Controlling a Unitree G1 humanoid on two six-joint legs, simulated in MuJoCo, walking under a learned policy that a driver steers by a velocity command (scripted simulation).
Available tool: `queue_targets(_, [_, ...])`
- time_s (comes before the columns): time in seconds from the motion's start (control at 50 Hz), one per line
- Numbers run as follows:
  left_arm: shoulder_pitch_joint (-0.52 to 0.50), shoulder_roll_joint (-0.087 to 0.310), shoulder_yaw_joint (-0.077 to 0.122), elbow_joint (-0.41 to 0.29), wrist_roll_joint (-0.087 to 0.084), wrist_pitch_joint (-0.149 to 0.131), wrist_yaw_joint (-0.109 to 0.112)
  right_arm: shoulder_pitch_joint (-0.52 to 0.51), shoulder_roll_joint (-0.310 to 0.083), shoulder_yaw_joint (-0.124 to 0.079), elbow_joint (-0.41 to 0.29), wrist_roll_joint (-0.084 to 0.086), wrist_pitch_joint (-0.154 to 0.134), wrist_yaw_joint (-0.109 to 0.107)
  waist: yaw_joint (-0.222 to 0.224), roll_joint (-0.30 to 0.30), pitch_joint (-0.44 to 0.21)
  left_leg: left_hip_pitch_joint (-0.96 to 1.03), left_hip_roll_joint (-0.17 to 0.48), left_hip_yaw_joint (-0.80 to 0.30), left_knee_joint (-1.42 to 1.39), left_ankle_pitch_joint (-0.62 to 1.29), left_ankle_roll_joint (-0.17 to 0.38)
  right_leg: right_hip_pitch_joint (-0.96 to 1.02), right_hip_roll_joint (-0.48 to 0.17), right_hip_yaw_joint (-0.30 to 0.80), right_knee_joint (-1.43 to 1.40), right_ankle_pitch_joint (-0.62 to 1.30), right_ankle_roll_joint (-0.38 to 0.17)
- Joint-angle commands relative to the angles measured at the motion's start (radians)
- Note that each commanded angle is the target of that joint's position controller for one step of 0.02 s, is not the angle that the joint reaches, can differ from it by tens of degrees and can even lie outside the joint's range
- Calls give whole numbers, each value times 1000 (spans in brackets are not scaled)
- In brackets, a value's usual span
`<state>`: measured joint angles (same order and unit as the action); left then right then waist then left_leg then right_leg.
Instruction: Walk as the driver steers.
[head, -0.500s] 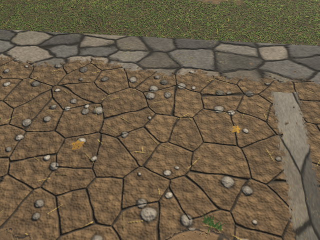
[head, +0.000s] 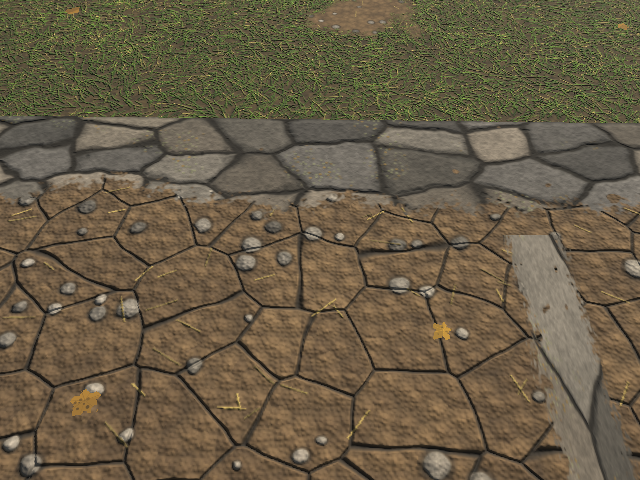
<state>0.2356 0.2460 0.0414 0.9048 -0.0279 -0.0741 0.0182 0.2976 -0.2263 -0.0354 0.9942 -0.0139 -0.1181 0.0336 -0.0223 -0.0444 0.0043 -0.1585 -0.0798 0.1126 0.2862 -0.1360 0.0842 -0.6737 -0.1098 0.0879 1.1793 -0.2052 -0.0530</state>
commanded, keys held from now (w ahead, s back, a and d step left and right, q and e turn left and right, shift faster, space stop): w+e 0.52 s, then w+q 0.48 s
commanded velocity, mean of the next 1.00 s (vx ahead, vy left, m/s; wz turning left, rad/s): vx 0.50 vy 0.00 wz -0.20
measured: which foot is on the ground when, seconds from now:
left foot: down 0.00-0.32, up 0.34-0.86, down 0.88-1.00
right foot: up 0.00-0.32, down 0.34-0.88, up 0.90-1.00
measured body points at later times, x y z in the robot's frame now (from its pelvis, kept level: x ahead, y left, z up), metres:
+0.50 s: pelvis +0.28 -0.10 -0.01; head +0.31 -0.12 +0.44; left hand +0.44 +0.13 -0.12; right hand +0.33 -0.39 -0.13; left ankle +0.28 +0.07 -0.65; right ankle +0.30 -0.17 -0.74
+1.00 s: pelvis +0.58 -0.12 -0.01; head +0.62 -0.13 +0.44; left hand +0.73 +0.12 -0.13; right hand +0.66 -0.42 -0.12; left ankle +0.66 -0.07 -0.74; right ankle +0.44 -0.24 -0.64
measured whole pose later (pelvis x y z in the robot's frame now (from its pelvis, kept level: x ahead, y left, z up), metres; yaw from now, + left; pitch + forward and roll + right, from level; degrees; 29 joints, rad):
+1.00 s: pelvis +0.58 -0.12 -0.01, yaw -10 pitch +2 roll +0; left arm 0.27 0.27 0.03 0.78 0.00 -0.11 -0.01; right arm 0.21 -0.28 -0.06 0.77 0.01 -0.09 0.04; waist -0.01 -0.01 0.03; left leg -0.39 -0.10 0.00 0.50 -0.15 0.10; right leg -0.39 0.01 0.05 1.21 -0.38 -0.03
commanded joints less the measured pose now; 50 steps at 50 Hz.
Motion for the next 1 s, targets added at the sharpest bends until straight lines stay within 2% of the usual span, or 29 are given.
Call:
queue_targets(0.02, [64,43,17,-35,9,8,4,-49,-119,-19,-46,-5,-22,-20,47,87,50,-95,299,-152,-204,100,147,-38,-34,52,-75,148,16])
queue_targets(0.12, [-105,21,10,-95,11,-7,-25,8,-152,-20,-35,5,-9,-43,-13,70,58,44,306,-54,-191,148,105,-66,-12,-19,-371,327,16])
queue_targets(0.22, [-242,11,0,-182,7,-6,-62,84,-179,-29,-11,20,26,-49,-62,69,102,239,366,-12,-114,187,84,-127,0,-89,-505,197,-7])
queue_targets(0.24, [-247,16,1,-199,6,-5,-69,80,-186,-32,-13,23,34,-49,-55,77,101,264,376,-2,-82,242,75,-116,11,-108,-518,139,-20])
queue_targets(0.28, [-199,45,15,-215,5,-3,-79,42,-212,-40,-33,24,48,-52,-9,116,52,267,375,42,45,559,48,21,68,-175,-537,34,-56])
queue_targets(0.3, [-103,76,34,-201,3,-2,-81,20,-221,-43,-44,22,56,-56,48,132,-11,246,361,71,189,740,30,164,118,-210,-549,17,-79])
queue_targets(0.32, [64,134,68,-159,0,-2,-76,7,-212,-39,-58,21,63,-59,133,111,-102,171,314,102,413,791,-1,400,174,-217,-610,67,-115])
queue_targets(0.34, [235,248,110,-129,2,7,-54,17,-186,-25,-93,6,54,-59,191,-23,-213,-101,261,114,757,484,-50,726,15,55,-644,75,-189])
queue_targets(0.36, [216,337,117,-144,6,1,-52,119,-28,23,-139,-12,11,-35,69,-243,-334,-534,38,-27,1082,-413,-99,1052,-225,643,-778,-64,-385])
queue_targets(0.38, [260,239,94,-149,13,-5,-51,-9,-145,-3,-158,32,-35,-21,149,-134,-378,-646,63,-210,1159,-409,-68,1087,-234,728,-887,-81,-366])
queue_targets(0.4, [208,187,80,-150,20,-11,-46,-97,-174,-13,-192,61,-55,-17,141,-103,-232,-721,111,-203,1135,-313,-40,991,-198,561,-877,26,-308])
queue_targets(0.42, [120,154,69,-175,15,-11,-46,-113,-165,-10,-194,45,-59,-24,94,16,-167,-666,159,-200,1051,-225,-34,832,-153,425,-876,131,-270])
queue_targets(0.44, [44,124,59,-201,17,-9,-47,-109,-168,-20,-187,26,-51,-31,50,51,-117,-587,189,-193,967,-181,-43,684,-114,327,-893,232,-246])
queue_targets(0.46, [9,103,50,-218,26,-9,-45,-86,-169,-26,-190,22,-34,-30,15,38,-101,-516,208,-201,922,-160,-51,596,-85,280,-920,273,-237])
queue_targets(0.5, [7,121,53,-223,19,-13,-40,-73,-142,-29,-205,8,-7,-30,-11,34,-75,-477,204,-181,841,-134,-84,507,-59,231,-949,350,-245])
queue_targets(0.54, [35,145,58,-216,16,-16,-26,-112,-123,-26,-225,-1,7,-35,-8,26,-49,-496,193,-159,726,-45,-115,474,-40,163,-971,406,-243])
queue_targets(0.62, [103,135,50,-181,18,-16,-11,-234,-87,-10,-244,10,4,-27,58,-26,-18,-463,172,-123,417,238,-107,492,4,46,-980,385,-177])
queue_targets(0.68, [137,153,51,-153,22,-24,-14,-317,-94,-7,-268,26,1,-16,100,-34,18,-461,158,-113,314,326,-77,547,-36,49,-1001,278,-159])
queue_targets(0.76, [150,163,55,-117,25,-17,-10,-369,-114,-9,-308,33,-6,12,106,-16,54,-587,151,-132,268,203,-19,749,-116,44,-949,359,-145])
queue_targets(0.82, [105,185,59,-122,29,-3,0,-304,-132,-17,-308,33,-7,31,59,-34,1,-472,93,-88,262,74,25,795,-118,-14,-839,689,-110])
queue_targets(0.84, [91,196,60,-127,33,3,3,-233,-154,-29,-294,31,-3,29,22,-48,-55,-359,52,-53,270,45,43,793,-102,-37,-749,870,-96])
queue_targets(0.86, [68,196,56,-136,34,12,6,-95,-187,-50,-259,28,1,24,-52,-28,-130,-176,13,-31,234,80,70,752,-57,-80,-569,963,-69])
queue_targets(0.88, [68,183,46,-160,43,9,11,64,-246,-70,-235,21,8,14,-113,49,-231,107,135,-218,239,145,130,551,-18,-107,-290,741,-33])
queue_targets(0.9, [193,69,11,-179,51,-16,-9,138,-327,-91,-234,17,9,12,-49,306,-346,488,371,-728,179,8,326,108,185,-98,120,-3,55])
queue_targets(0.92, [165,110,10,-170,37,-47,-22,152,-249,-73,-221,35,14,11,-79,274,-387,565,394,-922,43,-138,323,-46,190,44,217,-320,39])
queue_targets(0.94, [64,160,20,-209,2,-68,-34,87,-212,-64,-243,35,20,2,-82,207,-231,450,373,-798,20,-185,268,-133,131,60,220,-255,22])
queue_targets(0.96, [-3,161,17,-226,5,-78,-32,17,-193,-58,-269,31,25,-1,-59,82,-139,288,338,-684,5,-121,235,-111,85,38,152,-177,15])
queue_targets(0.98, [-35,159,22,-235,27,-78,-25,-31,-177,-52,-287,27,28,-1,-25,11,-73,145,304,-611,-16,-10,220,-68,57,21,66,-139,23])
queue_targets(1.0, [-22,159,29,-242,40,-70,-19,-55,-164,-45,-301,18,28,-3,12,19,-59,58,274,-560,-39,78,213,-3,32,20,9,-115,31])
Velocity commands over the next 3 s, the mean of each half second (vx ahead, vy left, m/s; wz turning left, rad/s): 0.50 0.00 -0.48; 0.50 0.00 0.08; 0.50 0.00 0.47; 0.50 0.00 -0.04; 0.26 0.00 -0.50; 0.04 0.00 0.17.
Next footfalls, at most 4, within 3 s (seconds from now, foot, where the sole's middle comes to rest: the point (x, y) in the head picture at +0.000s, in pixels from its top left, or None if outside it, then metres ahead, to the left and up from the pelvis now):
0.34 right None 0.34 -0.18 -0.78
0.88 left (362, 399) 0.70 -0.08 -0.78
1.36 right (440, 310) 0.94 -0.30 -0.78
1.84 left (323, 248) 1.16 -0.01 -0.78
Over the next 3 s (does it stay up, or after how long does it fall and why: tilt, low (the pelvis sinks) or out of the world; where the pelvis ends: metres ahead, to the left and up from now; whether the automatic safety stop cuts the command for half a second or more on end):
stays up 1.33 -0.14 -0.02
